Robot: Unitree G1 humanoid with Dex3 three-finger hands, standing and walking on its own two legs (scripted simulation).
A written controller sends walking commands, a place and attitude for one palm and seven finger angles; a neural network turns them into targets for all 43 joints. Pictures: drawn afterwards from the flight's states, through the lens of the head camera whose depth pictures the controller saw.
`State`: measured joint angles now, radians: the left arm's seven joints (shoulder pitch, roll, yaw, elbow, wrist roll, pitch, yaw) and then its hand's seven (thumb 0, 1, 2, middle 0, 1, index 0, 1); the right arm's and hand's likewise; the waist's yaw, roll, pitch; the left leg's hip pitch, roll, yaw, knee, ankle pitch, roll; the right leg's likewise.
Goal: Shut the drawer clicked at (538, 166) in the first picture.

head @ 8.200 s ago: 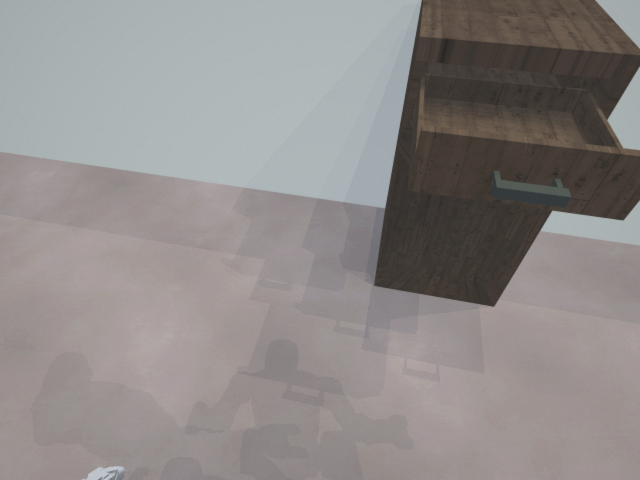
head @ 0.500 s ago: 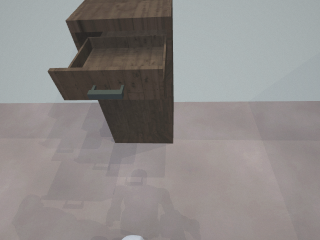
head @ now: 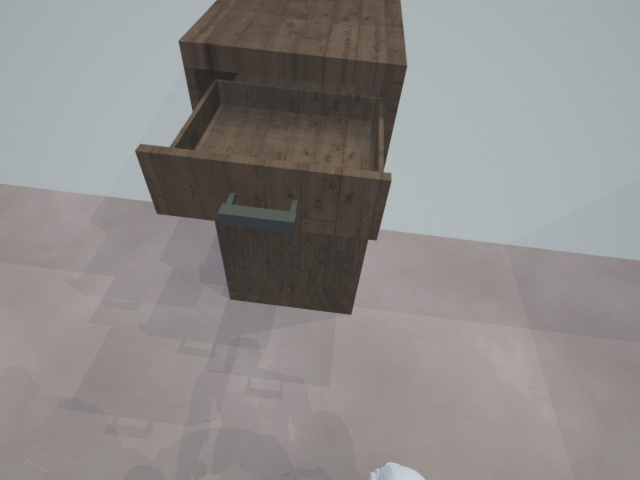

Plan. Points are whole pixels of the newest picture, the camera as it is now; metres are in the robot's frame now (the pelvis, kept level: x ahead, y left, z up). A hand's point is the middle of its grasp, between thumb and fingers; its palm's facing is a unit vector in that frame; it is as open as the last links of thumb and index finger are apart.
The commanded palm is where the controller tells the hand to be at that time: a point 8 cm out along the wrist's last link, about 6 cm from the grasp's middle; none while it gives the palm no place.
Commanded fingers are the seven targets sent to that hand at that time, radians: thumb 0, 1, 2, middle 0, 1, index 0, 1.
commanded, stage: take the last steps up to it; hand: left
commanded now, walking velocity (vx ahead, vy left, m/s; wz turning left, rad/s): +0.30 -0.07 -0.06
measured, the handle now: (260, 209) +0.51 +0.14 +0.03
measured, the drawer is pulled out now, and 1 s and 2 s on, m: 0.30 0.30 0.30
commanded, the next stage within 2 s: come to a stop and stand still in 0.32 s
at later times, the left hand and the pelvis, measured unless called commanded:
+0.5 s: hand (249, 421) +0.24 +0.12 -0.17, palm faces +0.03 -0.97 -0.25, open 7.2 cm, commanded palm none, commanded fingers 0.00 0.90 0.90 -0.20 -0.30 -0.20 -0.30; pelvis +0.18 -0.07 -0.01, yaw -1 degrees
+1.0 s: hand (252, 448) +0.21 +0.11 -0.18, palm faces +0.00 -0.95 -0.30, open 7.4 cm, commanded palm none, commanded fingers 0.00 0.90 0.90 -0.20 -0.30 -0.20 -0.30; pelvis +0.18 -0.08 -0.02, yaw -4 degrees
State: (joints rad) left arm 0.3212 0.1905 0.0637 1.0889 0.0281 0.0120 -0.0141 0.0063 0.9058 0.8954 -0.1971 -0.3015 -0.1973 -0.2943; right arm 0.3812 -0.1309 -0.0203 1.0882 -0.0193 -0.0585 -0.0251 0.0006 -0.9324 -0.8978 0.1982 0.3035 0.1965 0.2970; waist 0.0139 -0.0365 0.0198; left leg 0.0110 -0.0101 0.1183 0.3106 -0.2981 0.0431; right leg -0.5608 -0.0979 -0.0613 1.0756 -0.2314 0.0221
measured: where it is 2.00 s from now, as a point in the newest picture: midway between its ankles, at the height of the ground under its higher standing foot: outside the picture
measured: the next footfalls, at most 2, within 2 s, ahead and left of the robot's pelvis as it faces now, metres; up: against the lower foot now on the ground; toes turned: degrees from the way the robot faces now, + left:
right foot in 0.26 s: +0.20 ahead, -0.18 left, +0.00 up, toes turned -5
left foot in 0.66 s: +0.31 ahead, +0.07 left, +0.00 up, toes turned +2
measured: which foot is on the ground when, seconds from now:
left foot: down 0.00-0.26, up 0.28-0.64, down 0.66-0.94, up 0.96-1.00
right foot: up 0.00-0.24, down 0.26-1.00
